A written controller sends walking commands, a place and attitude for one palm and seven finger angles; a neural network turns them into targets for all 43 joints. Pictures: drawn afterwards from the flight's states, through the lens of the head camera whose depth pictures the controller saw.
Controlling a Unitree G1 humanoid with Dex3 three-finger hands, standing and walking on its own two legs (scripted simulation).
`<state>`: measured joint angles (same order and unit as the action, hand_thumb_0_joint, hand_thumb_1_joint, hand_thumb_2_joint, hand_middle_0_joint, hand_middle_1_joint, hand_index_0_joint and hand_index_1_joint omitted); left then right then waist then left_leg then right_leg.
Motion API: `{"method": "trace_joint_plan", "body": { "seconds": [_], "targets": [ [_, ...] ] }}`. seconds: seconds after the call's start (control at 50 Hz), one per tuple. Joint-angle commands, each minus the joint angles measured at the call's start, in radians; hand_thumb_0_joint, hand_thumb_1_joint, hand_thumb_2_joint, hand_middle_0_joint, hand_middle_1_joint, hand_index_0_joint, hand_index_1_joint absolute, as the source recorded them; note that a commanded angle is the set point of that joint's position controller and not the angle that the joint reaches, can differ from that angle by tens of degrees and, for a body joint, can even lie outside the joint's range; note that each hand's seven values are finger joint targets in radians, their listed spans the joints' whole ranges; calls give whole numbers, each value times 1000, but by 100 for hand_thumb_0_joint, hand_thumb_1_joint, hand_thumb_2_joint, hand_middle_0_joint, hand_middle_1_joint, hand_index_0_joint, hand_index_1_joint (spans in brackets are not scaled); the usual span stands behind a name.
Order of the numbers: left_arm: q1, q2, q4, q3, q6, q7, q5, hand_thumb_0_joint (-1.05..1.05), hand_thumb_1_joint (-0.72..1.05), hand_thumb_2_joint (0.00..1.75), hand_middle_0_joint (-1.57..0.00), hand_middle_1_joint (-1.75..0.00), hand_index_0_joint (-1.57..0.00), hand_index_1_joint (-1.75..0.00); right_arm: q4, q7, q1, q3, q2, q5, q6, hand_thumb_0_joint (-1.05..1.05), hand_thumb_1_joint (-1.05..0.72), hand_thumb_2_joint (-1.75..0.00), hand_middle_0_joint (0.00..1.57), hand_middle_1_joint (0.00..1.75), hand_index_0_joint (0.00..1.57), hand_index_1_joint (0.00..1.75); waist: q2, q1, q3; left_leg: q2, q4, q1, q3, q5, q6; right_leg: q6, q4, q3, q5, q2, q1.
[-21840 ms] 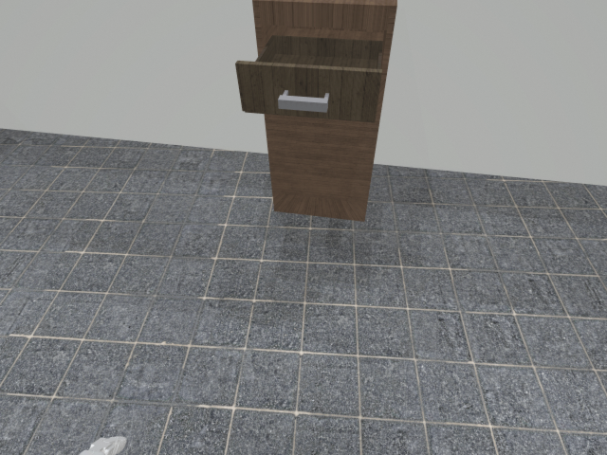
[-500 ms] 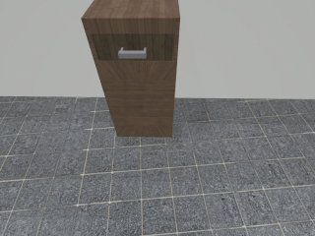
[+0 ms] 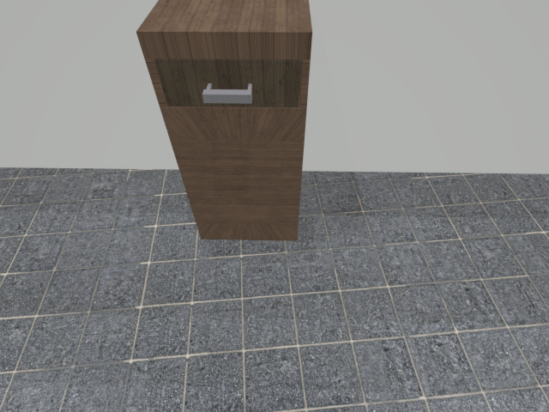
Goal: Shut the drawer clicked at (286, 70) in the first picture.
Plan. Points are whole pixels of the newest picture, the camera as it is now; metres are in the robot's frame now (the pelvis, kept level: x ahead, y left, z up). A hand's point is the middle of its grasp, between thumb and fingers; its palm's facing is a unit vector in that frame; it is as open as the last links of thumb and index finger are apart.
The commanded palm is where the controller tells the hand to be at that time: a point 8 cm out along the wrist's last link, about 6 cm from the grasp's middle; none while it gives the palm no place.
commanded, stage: stand and wait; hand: left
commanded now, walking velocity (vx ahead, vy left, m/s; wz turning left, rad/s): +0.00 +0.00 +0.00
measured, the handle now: (228, 91) +0.88 +0.18 -0.01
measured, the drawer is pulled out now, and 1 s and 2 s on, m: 0.00 0.00 0.00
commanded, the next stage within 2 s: none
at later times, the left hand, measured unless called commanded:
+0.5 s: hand out of the picture +0.02 +0.19 -0.17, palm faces +0.02 -0.97 -0.22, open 7.4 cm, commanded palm none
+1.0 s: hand out of the picture +0.02 +0.19 -0.17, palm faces +0.02 -0.97 -0.23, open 7.4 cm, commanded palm none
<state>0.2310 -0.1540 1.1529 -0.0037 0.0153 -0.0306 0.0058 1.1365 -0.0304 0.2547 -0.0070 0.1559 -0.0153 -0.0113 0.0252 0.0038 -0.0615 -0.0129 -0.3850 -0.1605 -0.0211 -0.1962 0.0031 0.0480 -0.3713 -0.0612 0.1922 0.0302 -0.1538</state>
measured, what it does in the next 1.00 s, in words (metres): stands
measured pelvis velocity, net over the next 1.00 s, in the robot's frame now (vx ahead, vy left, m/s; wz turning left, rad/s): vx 0.01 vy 0.00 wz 0.00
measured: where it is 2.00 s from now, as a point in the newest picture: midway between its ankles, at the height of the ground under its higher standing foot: outside the picture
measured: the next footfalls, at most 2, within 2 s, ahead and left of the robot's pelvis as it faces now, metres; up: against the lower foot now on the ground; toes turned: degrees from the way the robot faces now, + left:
none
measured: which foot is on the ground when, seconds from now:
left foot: down 0.00-1.00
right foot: down 0.00-1.00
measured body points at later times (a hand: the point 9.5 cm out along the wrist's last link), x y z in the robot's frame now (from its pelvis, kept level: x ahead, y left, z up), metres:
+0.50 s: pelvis +0.01 +0.01 +0.00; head +0.03 +0.00 +0.45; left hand +0.02 +0.24 -0.15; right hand +0.01 -0.22 -0.17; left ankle +0.01 +0.12 -0.75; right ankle +0.01 -0.09 -0.75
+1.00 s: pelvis +0.01 +0.00 +0.00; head +0.02 -0.01 +0.45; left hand +0.02 +0.24 -0.15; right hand +0.01 -0.23 -0.16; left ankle +0.01 +0.12 -0.75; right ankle +0.01 -0.09 -0.75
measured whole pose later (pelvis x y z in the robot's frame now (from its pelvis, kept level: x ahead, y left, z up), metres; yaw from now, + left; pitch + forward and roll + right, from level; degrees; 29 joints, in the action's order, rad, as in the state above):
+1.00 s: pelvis +0.01 +0.00 +0.00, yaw +0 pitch -2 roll +0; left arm 0.22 -0.18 1.15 -0.01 0.02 -0.03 0.01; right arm 1.15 -0.03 0.23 -0.01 0.18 -0.01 0.00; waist 0.02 0.00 -0.06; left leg 0.00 -0.35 -0.13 -0.03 -0.19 0.00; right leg 0.04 -0.36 -0.05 0.20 0.02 -0.13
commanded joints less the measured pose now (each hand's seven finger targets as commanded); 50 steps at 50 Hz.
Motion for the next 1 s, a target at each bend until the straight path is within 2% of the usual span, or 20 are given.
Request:
{"method": "trace_joint_plan", "body": {
  "seconds": [0.0, 0.08, 0.2, 0.32, 0.42, 0.48, 0.52, 0.64, 0.7, 0.84, 0.98],
  "targets": [
    [55, -131, -24, -27, 7, -7, 0, 0, 90, 90, -20, -30, -20, -30, -14, -9, 73, -14, 96, -1, 13, 0, -90, -90, 20, 30, 20, 30, -16, 5, -18, -85, 60, -2, 66, 67, -30, 3, 102, 123, -8, -131, -42],
    [52, -131, -25, -28, 8, -7, 0, 0, 90, 90, -20, -30, -20, -30, -14, -9, 72, -15, 98, -1, 14, 0, -90, -90, 20, 30, 20, 30, -29, 5, -11, -86, 59, 1, 68, 72, -31, 3, 102, 121, -17, -132, -33],
    [51, -134, -28, -29, 12, -8, -1, 0, 90, 90, -20, -30, -20, -30, -13, -12, 66, -16, 106, 0, 19, 0, -90, -90, 20, 30, 20, 30, -10, 5, 21, -93, 58, 22, 70, 125, -32, 4, 78, 116, -109, -133, -6],
    [49, -134, -25, -28, 8, -7, 0, 0, 90, 90, -20, -30, -20, -30, -10, -12, 61, -15, 107, 1, 19, 0, -90, -90, 20, 30, 20, 30, -11, 2, -13, -92, 72, 11, 76, 104, -33, 3, 88, 116, -60, -131, -21],
    [43, -139, -27, -30, 10, -6, 0, 0, 90, 90, -20, -30, -20, -30, -10, -12, 60, -16, 115, 1, 22, 0, -90, -90, 20, 30, 20, 30, -18, 4, 16, -95, 73, 26, 77, 119, -34, 3, 81, 113, -75, -131, -8],
    [41, -138, -26, -29, 9, -6, 1, 0, 90, 90, -20, -30, -20, -30, -9, -12, 53, -15, 116, 0, 22, 0, -90, -90, 20, 30, 20, 30, -20, 3, -4, -95, 78, 22, 80, 124, -35, 4, 80, 113, -78, -132, -16],
    [42, -139, -25, -30, 9, -5, 1, 0, 90, 90, -20, -30, -20, -30, -9, -12, 53, -14, 117, 1, 23, 0, -90, -90, 20, 30, 20, 30, 3, 3, 0, -95, 80, 23, 79, 120, -35, 4, 83, 117, -69, -132, -15],
    [45, -147, -26, -30, 12, -6, 2, 0, 90, 90, -20, -30, -20, -30, -12, -11, 45, -17, 124, 2, 23, 0, -90, -90, 20, 30, 20, 30, -25, 3, 11, -95, 75, 39, 78, 131, -36, 3, 83, 117, -91, -134, -16],
    [37, -149, -25, -30, 11, -5, 1, 0, 90, 90, -20, -30, -20, -30, -7, -11, 42, -14, 123, 2, 23, 0, -90, -90, 20, 30, 20, 30, -18, 4, -4, -95, 84, 28, 80, 115, -35, 3, 87, 118, -73, -133, -18],
    [39, -153, -27, -32, 14, -5, 2, 0, 90, 90, -20, -30, -20, -30, -10, -11, 39, -17, 131, 3, 24, 0, -90, -90, 20, 30, 20, 30, -27, 4, 15, -97, 79, 41, 78, 126, -34, 3, 87, 118, -92, -135, -10],
    [33, -159, -25, -31, 13, -4, 1, 0, 90, 90, -20, -30, -20, -30, -8, -10, 30, -17, 134, 1, 21, 0, -90, -90, 20, 30, 20, 30, -19, 4, -9, -92, 81, 33, 74, 97, -31, 3, 102, 125, -65, -136, -23]
  ]
}}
